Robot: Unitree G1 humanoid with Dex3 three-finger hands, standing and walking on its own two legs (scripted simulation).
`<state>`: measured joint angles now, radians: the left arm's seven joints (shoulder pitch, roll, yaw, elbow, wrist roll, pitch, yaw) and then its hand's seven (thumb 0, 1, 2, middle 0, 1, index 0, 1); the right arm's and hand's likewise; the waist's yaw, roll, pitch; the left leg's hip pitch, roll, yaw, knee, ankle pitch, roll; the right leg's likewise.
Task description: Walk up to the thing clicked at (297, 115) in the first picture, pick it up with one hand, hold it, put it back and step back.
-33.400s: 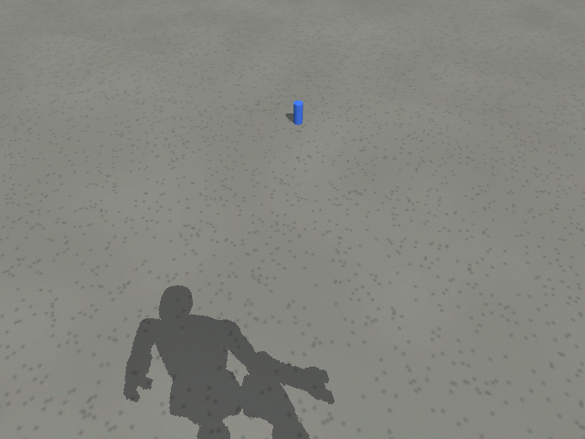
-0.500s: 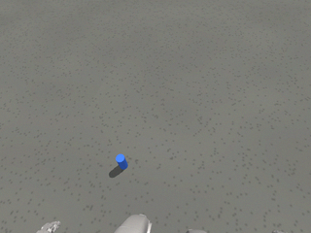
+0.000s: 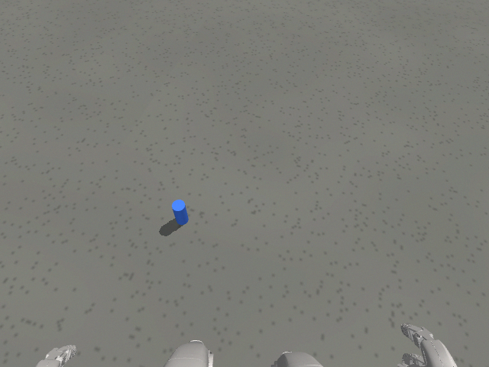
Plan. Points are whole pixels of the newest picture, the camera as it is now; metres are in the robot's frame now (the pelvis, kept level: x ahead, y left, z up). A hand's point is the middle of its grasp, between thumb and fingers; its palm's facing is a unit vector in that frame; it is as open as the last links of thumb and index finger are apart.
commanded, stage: step back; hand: left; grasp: from above
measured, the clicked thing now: (180, 212) +0.72 +0.28 -0.70
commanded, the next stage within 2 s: stand in 1.90 s
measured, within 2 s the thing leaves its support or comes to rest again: neither
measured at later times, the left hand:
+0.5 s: hand out of the picture -0.06 +0.26 -0.14, palm faces +0.07 -0.91 -0.41, open 7.4 cm
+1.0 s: hand out of the picture -0.27 +0.24 -0.14, palm faces +0.08 -0.90 -0.43, open 7.4 cm
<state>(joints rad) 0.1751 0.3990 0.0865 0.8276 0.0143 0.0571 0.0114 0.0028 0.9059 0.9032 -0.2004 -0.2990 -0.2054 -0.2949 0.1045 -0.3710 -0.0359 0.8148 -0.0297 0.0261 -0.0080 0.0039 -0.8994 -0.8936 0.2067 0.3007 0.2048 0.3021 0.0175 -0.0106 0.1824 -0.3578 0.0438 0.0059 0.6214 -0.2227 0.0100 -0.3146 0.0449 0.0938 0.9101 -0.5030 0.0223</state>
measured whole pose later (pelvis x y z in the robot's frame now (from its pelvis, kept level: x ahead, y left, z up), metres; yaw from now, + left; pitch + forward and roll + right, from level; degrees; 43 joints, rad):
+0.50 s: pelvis -0.18 -0.02 +0.00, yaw +5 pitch -3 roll +0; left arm 0.08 0.40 0.07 0.81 0.02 0.07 0.03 0.00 0.90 0.90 -0.20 -0.30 -0.21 -0.30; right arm 0.19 -0.37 -0.04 0.89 -0.04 0.05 0.01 0.01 -0.90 -0.89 0.20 0.30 0.20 0.30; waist -0.01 -0.02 0.20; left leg -0.27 -0.03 -0.03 0.67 -0.35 0.02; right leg -0.49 0.03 0.08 1.01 -0.51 -0.01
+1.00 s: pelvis -0.32 -0.04 +0.00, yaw +5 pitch -2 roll +0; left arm 0.20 0.37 0.07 0.91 0.05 0.00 -0.01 0.00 0.90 0.90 -0.21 -0.30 -0.21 -0.30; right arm 0.24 -0.41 -0.06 0.97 -0.03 0.04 0.01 0.00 -0.90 -0.89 0.20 0.30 0.20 0.30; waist 0.03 0.03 0.08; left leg -0.25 -0.02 -0.06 0.68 -0.47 -0.01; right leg -0.31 -0.03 -0.02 0.67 -0.33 -0.01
